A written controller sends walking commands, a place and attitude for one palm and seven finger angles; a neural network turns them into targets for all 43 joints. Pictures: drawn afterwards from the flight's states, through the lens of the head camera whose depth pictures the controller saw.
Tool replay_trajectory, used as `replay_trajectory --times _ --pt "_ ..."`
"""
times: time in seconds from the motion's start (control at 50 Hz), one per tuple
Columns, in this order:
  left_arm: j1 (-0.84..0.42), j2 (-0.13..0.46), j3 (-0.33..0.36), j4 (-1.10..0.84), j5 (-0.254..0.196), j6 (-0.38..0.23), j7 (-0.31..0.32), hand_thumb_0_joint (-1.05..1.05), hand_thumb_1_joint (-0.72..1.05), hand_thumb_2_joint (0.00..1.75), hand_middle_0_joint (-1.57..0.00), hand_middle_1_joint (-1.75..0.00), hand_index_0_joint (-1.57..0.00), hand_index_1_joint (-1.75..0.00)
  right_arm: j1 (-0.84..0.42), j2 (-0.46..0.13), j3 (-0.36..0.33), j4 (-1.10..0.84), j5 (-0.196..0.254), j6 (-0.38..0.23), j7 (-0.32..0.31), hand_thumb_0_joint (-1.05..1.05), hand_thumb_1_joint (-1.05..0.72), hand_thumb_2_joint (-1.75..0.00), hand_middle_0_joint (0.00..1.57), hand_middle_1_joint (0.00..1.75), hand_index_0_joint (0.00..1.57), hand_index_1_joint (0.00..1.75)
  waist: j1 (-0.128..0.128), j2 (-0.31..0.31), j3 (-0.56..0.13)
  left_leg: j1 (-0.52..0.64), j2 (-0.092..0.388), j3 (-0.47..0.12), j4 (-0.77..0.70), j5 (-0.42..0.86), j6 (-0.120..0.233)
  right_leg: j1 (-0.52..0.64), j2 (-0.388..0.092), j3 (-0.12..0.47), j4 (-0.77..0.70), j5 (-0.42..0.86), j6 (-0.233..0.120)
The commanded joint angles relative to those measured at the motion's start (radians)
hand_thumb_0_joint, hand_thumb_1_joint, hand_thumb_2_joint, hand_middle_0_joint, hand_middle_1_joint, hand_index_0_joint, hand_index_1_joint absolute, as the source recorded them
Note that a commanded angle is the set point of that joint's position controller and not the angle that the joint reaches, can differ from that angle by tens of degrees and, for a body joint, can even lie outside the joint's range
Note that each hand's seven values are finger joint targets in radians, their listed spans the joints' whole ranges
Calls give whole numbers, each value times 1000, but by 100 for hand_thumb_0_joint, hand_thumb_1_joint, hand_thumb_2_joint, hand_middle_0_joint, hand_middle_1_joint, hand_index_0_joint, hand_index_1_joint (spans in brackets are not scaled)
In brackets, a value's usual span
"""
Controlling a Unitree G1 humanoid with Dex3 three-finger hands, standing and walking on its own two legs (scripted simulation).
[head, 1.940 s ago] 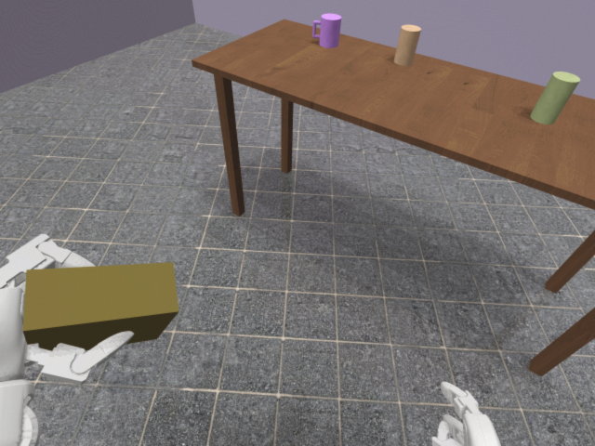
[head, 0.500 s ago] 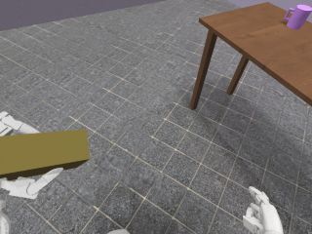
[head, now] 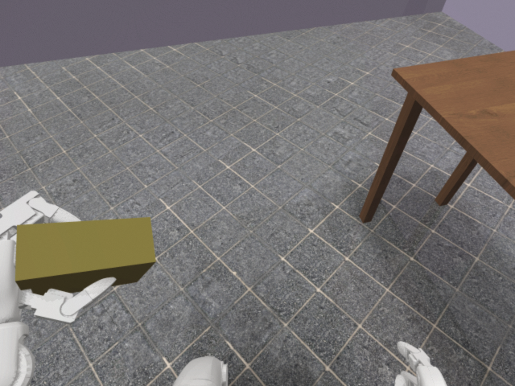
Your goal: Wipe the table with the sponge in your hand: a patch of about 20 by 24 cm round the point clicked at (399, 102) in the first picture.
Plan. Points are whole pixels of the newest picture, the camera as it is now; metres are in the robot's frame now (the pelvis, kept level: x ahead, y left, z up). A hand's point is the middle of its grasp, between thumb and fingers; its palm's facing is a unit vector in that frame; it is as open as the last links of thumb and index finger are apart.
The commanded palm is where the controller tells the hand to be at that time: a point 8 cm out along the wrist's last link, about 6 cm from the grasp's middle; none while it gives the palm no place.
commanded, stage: walk to a spot facing it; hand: left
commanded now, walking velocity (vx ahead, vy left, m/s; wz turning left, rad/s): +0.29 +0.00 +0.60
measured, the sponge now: (107, 256) +0.23 +0.19 +0.15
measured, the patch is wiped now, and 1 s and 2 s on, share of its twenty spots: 0.00 0.00 0.00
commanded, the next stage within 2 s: none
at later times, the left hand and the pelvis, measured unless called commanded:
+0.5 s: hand (49, 210) +0.27 +0.26 +0.19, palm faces +0.57 -0.66 -0.49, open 9.4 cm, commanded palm +0.22 +0.29 +0.18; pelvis +0.12 -0.02 +0.00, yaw +13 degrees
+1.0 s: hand (18, 232) +0.24 +0.29 +0.18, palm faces +0.73 -0.52 -0.44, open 9.4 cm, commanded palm +0.16 +0.29 +0.18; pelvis +0.17 -0.03 -0.01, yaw +31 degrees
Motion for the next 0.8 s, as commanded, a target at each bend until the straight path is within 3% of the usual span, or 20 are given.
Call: replay_trajectory --times 0.0,0.08,0.12,0.14,0.16,0.18,0.22,0.26,0.32,0.4,0.46,0.48,0.5,0.52,0.54,0.6,0.62,0.66,0.74,0.78 --pt "-15 236 174 -290 -19 -75 46 0 10 130 -120 -160 -120 -160 -97 -37 -28 -238 3 -52 -1 0 -90 -90 20 30 20 30 35 -184 -105 27 23 75 -323 24 5 98 -230 123 -234 330 -112" --pt "1 226 180 -345 -26 -68 73 0 10 130 -120 -160 -120 -160 -53 -33 -40 -268 2 -52 0 0 -90 -90 20 30 20 30 17 -166 -172 159 -41 153 -532 50 9 136 -217 73 -70 439 -99" --pt "-35 222 167 -372 -31 -78 78 0 10 130 -120 -160 -120 -160 -12 -53 -57 -270 9 -53 -12 0 -90 -90 20 30 20 30 -46 7 -267 458 -75 129 -668 150 43 -11 -150 5 318 488 -26" --pt "-2 195 149 -365 -33 -93 74 0 10 130 -120 -160 -120 -160 -21 -75 -64 -272 10 -59 -10 0 -90 -90 20 30 20 30 -48 275 -271 617 135 -220 -720 345 156 -265 -16 11 602 15 40" --pt "-45 224 165 -409 -33 -115 75 0 10 130 -120 -160 -120 -160 -35 -84 -53 -278 17 -76 7 0 -90 -90 20 30 20 30 -27 392 -278 678 365 -633 -765 731 308 -457 100 114 791 -379 56" --pt "-68 283 195 -326 -12 -110 48 0 10 130 -120 -160 -120 -160 -40 -90 -57 -250 22 -84 21 0 -90 -90 20 30 20 30 -34 252 -229 596 381 -647 -769 596 313 -520 37 242 822 -320 42" --pt "-47 285 226 -387 -18 -104 33 0 10 130 -120 -160 -120 -160 -58 -93 -77 -241 34 -75 21 0 -90 -90 20 30 20 30 -26 245 -222 505 326 -540 -772 383 314 -550 15 261 807 -240 60" --pt "18 257 218 -467 -32 -106 27 0 10 130 -120 -160 -120 -160 -68 -70 -65 -236 34 -88 24 0 -90 -90 20 30 20 30 -8 279 -203 418 242 -386 -783 324 255 -485 21 217 651 -168 69" --pt "97 201 197 -429 -54 -94 22 0 10 130 -120 -160 -120 -160 -55 -59 -47 -221 30 -110 27 0 -90 -90 20 30 20 30 -6 282 -207 290 184 -270 -826 283 208 -289 60 145 417 -68 77" --pt "63 175 173 -280 -53 -65 12 0 10 130 -120 -160 -120 -160 -48 -60 -35 -206 24 -114 6 0 -90 -90 20 30 20 30 1 235 -173 250 178 -236 -804 212 189 -133 120 81 167 -56 90" --pt "-40 157 127 -217 -36 -33 7 0 10 130 -120 -160 -120 -160 -71 -47 -16 -201 25 -109 -10 0 -90 -90 20 30 20 30 17 155 -156 183 124 -200 -637 161 130 39 141 62 -81 7 87" --pt "-75 170 121 -184 -23 -19 9 0 10 130 -120 -160 -120 -160 -66 -30 -8 -193 27 -105 -12 0 -90 -90 20 30 20 30 20 -9 -158 87 54 -140 -468 23 89 127 25 186 -215 31 43" --pt "-104 252 153 -161 -14 -3 22 0 10 130 -120 -160 -120 -160 -65 -4 -4 -200 23 -98 -17 0 -90 -90 20 30 20 30 21 -369 -159 -142 -86 -18 -123 -246 18 228 -267 574 -291 117 -74" --pt "-153 285 176 -151 -26 3 37 0 10 130 -120 -160 -120 -160 -93 -48 -7 -198 2 -108 -24 0 -90 -90 20 30 20 30 31 -322 -161 -146 -67 -113 100 -217 5 130 -378 657 -315 170 -130" --pt "-152 256 145 -147 -17 7 37 0 10 130 -120 -160 -120 -160 -91 -48 -14 -188 -2 -106 -16 0 -90 -90 20 30 20 30 12 -270 -154 -131 -52 -134 171 -168 -4 104 -354 647 -300 178 -141" --pt "-118 238 125 -234 -19 -35 25 0 10 130 -120 -160 -120 -160 -153 -36 -1 -185 4 -74 -14 0 -90 -90 20 30 20 30 7 -196 -111 -90 -4 -86 202 -60 -43 72 -248 252 -228 401 -107" --pt "-113 245 134 -262 -19 -41 28 0 10 130 -120 -160 -120 -160 -159 -41 -7 -195 4 -71 -19 0 -90 -90 20 30 20 30 4 -191 -118 -61 3 -70 124 -61 -45 80 -235 193 -211 474 -101" --pt "-73 268 168 -312 -25 -47 39 0 10 130 -120 -160 -120 -160 -155 -36 -13 -218 2 -62 -28 0 -90 -90 20 30 20 30 5 -167 -148 43 15 -24 -89 -56 -35 67 -226 117 -177 545 -91" --pt "58 259 207 -349 -45 -37 62 0 10 130 -120 -160 -120 -160 -114 -29 -31 -271 3 -42 -27 0 -90 -90 20 30 20 30 31 -195 -212 120 0 48 -381 -75 -27 137 -253 109 -108 624 -109" --pt "46 250 211 -377 -49 -40 70 0 10 130 -120 -160 -120 -160 -86 -33 -32 -285 0 -34 -22 0 -90 -90 20 30 20 30 10 -159 -232 182 -37 88 -528 18 -30 130 -230 81 -20 628 -84"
